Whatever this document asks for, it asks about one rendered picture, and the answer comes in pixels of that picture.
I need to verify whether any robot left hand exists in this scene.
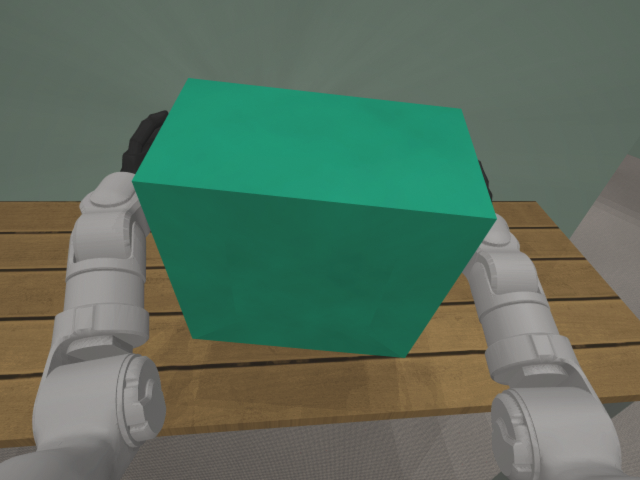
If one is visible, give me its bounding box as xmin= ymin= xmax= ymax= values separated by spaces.
xmin=120 ymin=110 xmax=168 ymax=174

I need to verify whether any robot right forearm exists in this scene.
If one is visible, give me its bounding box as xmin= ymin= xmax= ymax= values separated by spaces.
xmin=462 ymin=213 xmax=622 ymax=467

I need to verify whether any robot left forearm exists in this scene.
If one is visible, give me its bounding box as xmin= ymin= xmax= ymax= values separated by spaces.
xmin=32 ymin=172 xmax=151 ymax=446

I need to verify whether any table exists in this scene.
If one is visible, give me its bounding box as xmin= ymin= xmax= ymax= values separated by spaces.
xmin=0 ymin=201 xmax=640 ymax=480

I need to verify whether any robot right upper arm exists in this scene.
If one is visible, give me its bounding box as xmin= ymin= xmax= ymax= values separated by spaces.
xmin=491 ymin=387 xmax=640 ymax=480

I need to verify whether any robot left upper arm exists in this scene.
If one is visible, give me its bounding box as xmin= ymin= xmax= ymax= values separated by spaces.
xmin=0 ymin=353 xmax=166 ymax=480

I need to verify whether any robot right hand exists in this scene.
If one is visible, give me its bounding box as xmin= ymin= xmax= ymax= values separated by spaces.
xmin=478 ymin=160 xmax=493 ymax=205

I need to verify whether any carton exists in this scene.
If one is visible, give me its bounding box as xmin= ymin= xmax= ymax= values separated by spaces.
xmin=132 ymin=78 xmax=497 ymax=358

